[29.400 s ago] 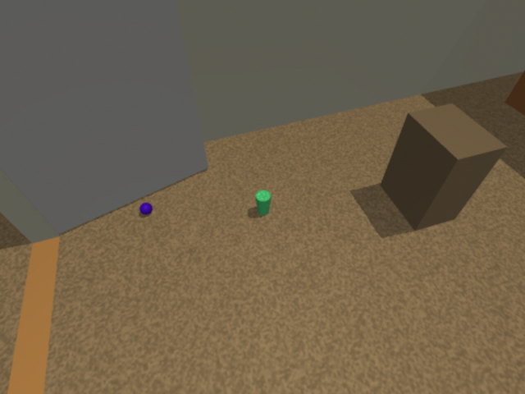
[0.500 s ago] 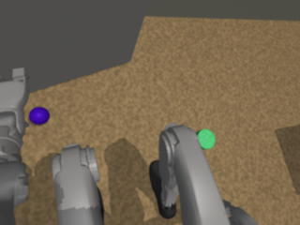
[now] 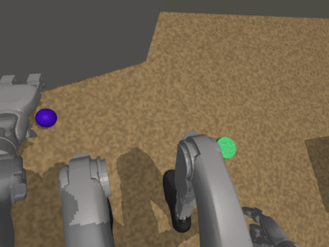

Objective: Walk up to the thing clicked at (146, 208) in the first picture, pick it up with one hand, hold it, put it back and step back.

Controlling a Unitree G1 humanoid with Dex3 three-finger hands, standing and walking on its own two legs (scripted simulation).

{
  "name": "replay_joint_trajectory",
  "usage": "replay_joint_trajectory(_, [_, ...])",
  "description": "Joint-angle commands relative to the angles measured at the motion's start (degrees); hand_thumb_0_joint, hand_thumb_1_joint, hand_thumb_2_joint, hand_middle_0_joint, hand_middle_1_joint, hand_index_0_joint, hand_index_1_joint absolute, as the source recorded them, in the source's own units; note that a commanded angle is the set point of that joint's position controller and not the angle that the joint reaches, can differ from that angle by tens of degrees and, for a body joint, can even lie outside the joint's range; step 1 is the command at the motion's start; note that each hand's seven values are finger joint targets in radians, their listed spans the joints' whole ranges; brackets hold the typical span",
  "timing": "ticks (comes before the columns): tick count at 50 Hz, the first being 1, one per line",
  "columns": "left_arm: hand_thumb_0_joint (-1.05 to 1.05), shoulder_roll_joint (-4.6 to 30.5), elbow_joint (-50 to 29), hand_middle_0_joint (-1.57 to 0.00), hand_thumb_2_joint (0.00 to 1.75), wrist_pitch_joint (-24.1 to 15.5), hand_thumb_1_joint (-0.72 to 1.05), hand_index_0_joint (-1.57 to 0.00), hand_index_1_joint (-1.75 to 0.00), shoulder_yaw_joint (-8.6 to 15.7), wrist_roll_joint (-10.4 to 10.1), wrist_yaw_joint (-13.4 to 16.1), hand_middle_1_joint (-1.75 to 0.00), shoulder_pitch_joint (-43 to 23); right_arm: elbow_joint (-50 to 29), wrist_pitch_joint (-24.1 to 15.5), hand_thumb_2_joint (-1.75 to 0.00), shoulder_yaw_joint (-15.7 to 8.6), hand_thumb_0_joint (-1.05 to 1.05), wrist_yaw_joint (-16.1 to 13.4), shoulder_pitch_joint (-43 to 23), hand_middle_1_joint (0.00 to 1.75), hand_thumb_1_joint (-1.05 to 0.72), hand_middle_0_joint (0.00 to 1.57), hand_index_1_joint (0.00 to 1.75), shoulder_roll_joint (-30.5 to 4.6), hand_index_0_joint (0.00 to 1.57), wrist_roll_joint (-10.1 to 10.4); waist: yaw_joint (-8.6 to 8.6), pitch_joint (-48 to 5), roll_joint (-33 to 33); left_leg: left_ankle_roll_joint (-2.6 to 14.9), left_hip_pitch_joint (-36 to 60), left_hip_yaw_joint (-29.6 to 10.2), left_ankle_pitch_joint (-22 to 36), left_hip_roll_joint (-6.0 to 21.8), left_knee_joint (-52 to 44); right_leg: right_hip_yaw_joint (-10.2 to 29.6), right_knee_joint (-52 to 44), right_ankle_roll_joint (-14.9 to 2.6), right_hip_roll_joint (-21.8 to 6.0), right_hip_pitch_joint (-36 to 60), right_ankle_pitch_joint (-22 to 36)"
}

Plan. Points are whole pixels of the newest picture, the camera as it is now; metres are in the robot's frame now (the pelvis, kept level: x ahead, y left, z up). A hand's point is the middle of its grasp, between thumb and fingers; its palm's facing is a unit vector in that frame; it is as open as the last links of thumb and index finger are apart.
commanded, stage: home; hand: left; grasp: from above
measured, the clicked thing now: (46, 117) +0.48 +0.27 -0.30
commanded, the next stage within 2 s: none
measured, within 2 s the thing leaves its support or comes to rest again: neither
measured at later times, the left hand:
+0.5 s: hand out of the picture +0.41 +0.29 -0.03, palm faces -0.37 -0.36 -0.86, open 10.2 cm
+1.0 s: hand out of the picture +0.27 +0.22 +0.18, palm faces -0.02 -0.91 -0.41, open 7.4 cm
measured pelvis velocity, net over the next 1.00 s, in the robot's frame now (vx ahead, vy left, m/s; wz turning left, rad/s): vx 0.04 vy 0.00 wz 0.08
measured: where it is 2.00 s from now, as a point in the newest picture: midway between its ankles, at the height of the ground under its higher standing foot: (143, 225)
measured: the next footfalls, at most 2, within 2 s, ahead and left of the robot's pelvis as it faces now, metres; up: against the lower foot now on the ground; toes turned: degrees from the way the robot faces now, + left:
none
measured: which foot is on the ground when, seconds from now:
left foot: down 0.00-1.00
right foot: down 0.00-1.00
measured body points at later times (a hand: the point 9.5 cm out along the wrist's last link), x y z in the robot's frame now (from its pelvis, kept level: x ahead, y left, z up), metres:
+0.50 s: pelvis +0.01 +0.01 +0.09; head +0.22 +0.04 +0.49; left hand +0.42 +0.30 +0.01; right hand +0.11 -0.26 -0.03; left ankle +0.08 +0.12 -0.30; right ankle +0.12 -0.13 -0.30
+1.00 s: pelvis +0.04 +0.00 +0.27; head +0.15 +0.03 +0.70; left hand +0.27 +0.27 +0.21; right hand +0.26 -0.21 +0.18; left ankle +0.08 +0.12 -0.30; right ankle +0.12 -0.13 -0.30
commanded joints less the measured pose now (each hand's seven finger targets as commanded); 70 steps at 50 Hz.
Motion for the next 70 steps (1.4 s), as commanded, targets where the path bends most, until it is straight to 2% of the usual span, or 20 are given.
replay_joint_trajectory(1, [0.00, 18.7, -9.1, -0.07, 1.01, 3.9, -0.53, -0.07, -1.01, 5.2, -0.8, 6.6, -1.01, -23.7, 0.2, -1.5, -0.90, -3.8, 0.00, 0.1, 11.7, 0.30, -0.90, 0.20, 0.30, -13.8, 0.20, -1.3, -0.46, -40.0, 24.1, 1.76, 30.6, 5.3, 5.2, -1.1, -15.9, -5.0, -11.0, -3.26, 2.0, 15.6, 3.9])
replay_joint_trajectory(3, [0.00, 18.2, -11.0, -0.07, 1.01, 6.1, -0.53, -0.07, -1.01, 6.3, -2.4, 5.9, -1.01, -17.7, 0.2, -1.4, -0.90, -4.6, 0.00, 0.5, 12.0, 0.30, -0.90, 0.20, 0.30, -13.6, 0.20, -0.9, 1.53, -44.5, 27.3, 1.37, 33.5, 5.5, 8.5, -1.1, -16.8, -5.1, -10.1, -3.52, 1.8, 16.8, 6.8])
replay_joint_trajectory(5, [0.00, 17.6, -16.5, -0.23, 0.90, 7.7, -0.37, -0.22, -0.85, 6.1, -4.4, 3.8, -0.85, -16.1, 0.3, -1.2, -0.89, -5.9, 0.00, 1.0, 12.8, 0.30, -0.88, 0.20, 0.30, -13.7, 0.20, -0.3, 1.95, -48.9, 28.1, 1.23, 35.8, 5.3, 11.9, -0.9, -17.1, -5.3, -9.6, -3.57, 1.6, 18.4, 10.1])
replay_joint_trajectory(6, [0.00, 19.5, -17.8, -0.15, 0.95, 8.5, -0.45, -0.14, -0.93, 6.5, -4.9, 2.8, -0.93, -17.2, 0.3, -1.2, -0.89, -6.3, 0.00, 1.3, 13.5, 0.30, -0.89, 0.20, 0.30, -14.0, 0.20, 0.1, 1.44, -48.7, 26.3, 1.57, 35.1, 5.8, 12.5, -0.8, -16.0, -4.8, -10.3, -3.67, 1.6, 19.7, 11.4])
replay_joint_trajectory(7, [0.00, 21.2, -21.0, -0.23, 0.87, 8.8, -0.37, -0.21, -0.85, 6.9, -5.1, 1.9, -0.85, -19.5, 0.0, -0.7, -0.90, -6.7, 0.00, 1.4, 14.4, 0.30, -0.88, 0.20, 0.30, -14.2, 0.20, 0.5, 1.68, -50.1, 25.5, 1.85, 34.6, 6.2, 13.3, -0.8, -15.9, -4.2, -11.2, -3.83, 1.6, 21.4, 12.2])
replay_joint_trajectory(8, [0.00, 20.2, -21.1, -0.23, 0.86, 9.1, -0.29, -0.21, -0.77, 7.0, -6.0, 1.0, -0.77, -18.2, 0.0, -0.6, -0.90, -7.2, 0.00, 1.5, 15.6, 0.30, -0.88, 0.20, 0.30, -14.1, 0.20, 0.9, 1.70, -49.2, 23.8, 2.02, 33.7, 6.2, 12.7, -0.9, -16.3, -4.0, -11.7, -3.88, 1.5, 21.8, 11.8])
replay_joint_trajectory(11, [0.00, 18.1, -25.9, -0.22, 0.81, 9.9, -0.14, -0.20, -0.57, 7.9, -10.5, -2.2, -0.56, -8.8, -0.8, 0.1, -0.90, -8.2, 0.00, 1.6, 16.5, 0.30, -0.89, 0.20, 0.30, -13.5, 0.20, 2.7, 4.90, -50.9, 21.0, 2.41, 33.6, 6.4, 12.4, -1.1, -19.4, -3.4, -15.0, -3.73, 1.5, 27.1, 11.2])
replay_joint_trajectory(16, [0.00, 10.6, -39.8, -0.19, 0.77, 11.5, 0.25, -0.18, -0.40, 5.5, -19.7, -9.9, -0.39, 1.3, -3.6, 1.5, -0.90, -10.3, 0.00, 0.9, 15.8, 0.30, -0.89, 0.20, 0.30, -12.0, 0.20, 6.1, 7.22, -51.8, 18.5, 2.27, 37.5, 4.4, 10.7, -0.8, -26.4, -2.9, -20.7, -3.63, 1.6, 31.4, 9.9])
replay_joint_trajectory(18, [0.00, 5.3, -42.0, -0.20, 0.84, 13.0, 0.41, -0.19, -0.38, 3.6, -24.1, -13.2, -0.38, 9.0, -4.7, 2.2, -0.90, -10.1, 0.00, 0.5, 14.6, 0.30, -0.90, 0.20, 0.30, -11.1, 0.20, 7.2, 6.92, -47.2, 14.1, 2.43, 36.1, 3.5, 8.9, -0.6, -29.0, -2.9, -23.1, -3.27, 1.7, 32.1, 8.8])
replay_joint_trajectory(22, [0.00, 0.5, -51.8, -0.22, 0.95, 14.7, 0.73, -0.21, -0.38, 1.9, -33.2, -19.1, -0.38, 17.0, -7.1, 2.8, -0.90, -10.2, 0.00, -1.1, 11.5, 0.30, -0.90, 0.20, 0.30, -9.8, 0.20, 8.5, 7.48, -41.9, 9.2, 2.71, 36.6, 3.1, 6.5, -0.2, -33.1, -1.9, -28.5, -3.01, 1.8, 36.3, 7.5])
replay_joint_trajectory(25, [0.00, -2.1, -60.2, -0.20, 0.91, 15.4, 0.91, -0.20, -0.31, 1.2, -39.2, -22.1, -0.31, 22.0, -8.9, 2.8, -0.90, -10.3, 0.00, -2.3, 8.8, 0.30, -0.90, 0.20, 0.30, -8.7, 0.20, 9.2, 8.72, -40.0, 9.1, 2.53, 40.1, 3.2, 5.8, 0.3, -37.2, -1.0, -32.1, -3.00, 1.8, 39.6, 6.7])
replay_joint_trajectory(26, [0.00, -1.8, -63.0, -0.20, 0.90, 15.6, 0.90, -0.20, -0.30, 2.3, -40.9, -22.4, -0.30, 23.0, -9.5, 2.7, -0.90, -10.4, 0.00, -2.7, 8.0, 0.30, -0.90, 0.20, 0.30, -8.5, 0.20, 9.5, 9.49, -39.9, 9.3, 2.47, 41.6, 3.0, 4.9, 0.4, -38.7, -0.7, -33.3, -3.04, 1.7, 40.5, 5.9])
replay_joint_trajectory(28, [0.00, -4.6, -67.5, -0.20, 0.90, 16.0, 0.90, -0.20, -0.30, 1.3, -43.3, -22.9, -0.30, 25.5, -9.9, 2.4, -0.90, -10.2, 0.00, -3.8, 5.9, 0.30, -0.90, 0.20, 0.30, -7.9, 0.20, 10.1, 9.72, -39.1, 10.5, 2.22, 45.1, 2.5, 4.1, 0.7, -41.6, -0.5, -35.1, -3.11, 1.5, 40.8, 5.5])
replay_joint_trajectory(33, [0.00, -7.9, -75.0, -0.20, 0.90, 18.5, 0.90, -0.20, -0.30, 1.9, -48.6, -22.4, -0.30, 33.4, -11.6, 1.4, -0.90, -9.5, 0.00, -6.3, 2.6, 0.30, -0.90, 0.20, 0.30, -7.1, 0.20, 11.1, 10.54, -37.1, 12.0, 1.55, 53.7, 1.6, 4.5, 1.1, -48.4, -0.1, -39.8, -3.10, 1.2, 44.6, 5.5])
replay_joint_trajectory(34, [0.00, -7.5, -77.1, -0.20, 0.91, 19.2, 0.90, -0.20, -0.30, 3.0, -50.3, -22.4, -0.30, 34.5, -12.4, 1.1, -0.90, -9.4, 0.00, -6.7, 1.8, 0.30, -0.90, 0.20, 0.30, -7.0, 0.20, 11.2, 10.90, -37.5, 11.4, 1.69, 54.9, 1.2, 3.6, 1.1, -49.8, -0.1, -41.1, -2.97, 1.1, 46.3, 4.9])
replay_joint_trajectory(39, [0.00, -11.6, -84.4, -0.20, 0.91, 24.3, 0.90, -0.20, -0.30, 1.5, -58.4, -23.1, -0.30, 44.6, -15.3, -0.2, -0.90, -8.5, 0.00, -9.3, -1.4, 0.30, -0.90, 0.20, 0.30, -5.6, 0.20, 11.7, 10.69, -35.0, 9.2, 1.99, 60.3, 2.4, 1.0, 1.0, -56.2, 0.9, -49.7, -2.61, 1.4, 54.3, 2.2])
replay_joint_trajectory(46, [0.00, -15.1, -91.8, -0.20, 0.90, 30.3, 0.90, -0.20, -0.30, 1.6, -69.8, -22.7, -0.30, 56.8, -17.3, -2.0, -0.90, -6.5, 0.00, -12.4, -1.0, 0.30, -0.90, 0.20, 0.30, -3.2, 0.20, 12.1, 10.50, -30.0, 7.2, 1.79, 69.9, 1.5, 4.9, 1.2, -64.9, 1.4, -59.2, -2.38, 1.5, 64.5, 4.9])
replay_joint_trajectory(56, [0.00, -20.6, -100.3, -0.20, 0.90, 37.1, 0.90, -0.20, -0.30, 2.7, -78.4, -22.3, -0.30, 70.8, -19.2, -5.2, -0.90, -4.1, 0.00, -17.3, 3.9, 0.30, -0.90, 0.20, 0.30, -0.7, 0.20, 12.0, 11.43, -23.3, 7.2, 1.37, 84.3, 2.2, 14.0, 1.2, -77.8, 1.3, -73.8, -2.12, 2.1, 81.9, 12.1])
replay_joint_trajectory(60, [0.00, -23.0, -103.0, -0.20, 0.90, 39.6, 0.90, -0.20, -0.30, 2.5, -80.6, -22.8, -0.30, 78.4, -20.1, -6.4, -0.90, -3.6, 0.00, -18.9, 5.9, 0.30, -0.90, 0.20, 0.30, -0.2, 0.20, 11.7, 12.02, -20.1, 5.9, 1.21, 89.2, 3.0, 20.1, 1.1, -82.4, 0.5, -78.6, -1.95, 2.4, 88.5, 17.3])
replay_joint_trajectory(70, [0.00, -24.1, -109.3, -0.20, 0.90, 41.9, 0.90, -0.20, -0.30, 1.4, -80.9, -25.2, -0.30, 86.3, -21.6, -9.2, -0.90, -4.2, 0.00, -20.2, 6.6, 0.30, -0.90, 0.20, 0.30, -0.2, 0.20, 10.9, 12.32, -11.5, 4.4, 1.62, 94.2, 4.0, 21.2, 0.8, -88.9, -0.8, -86.1, -1.66, 2.9, 93.8, 17.3])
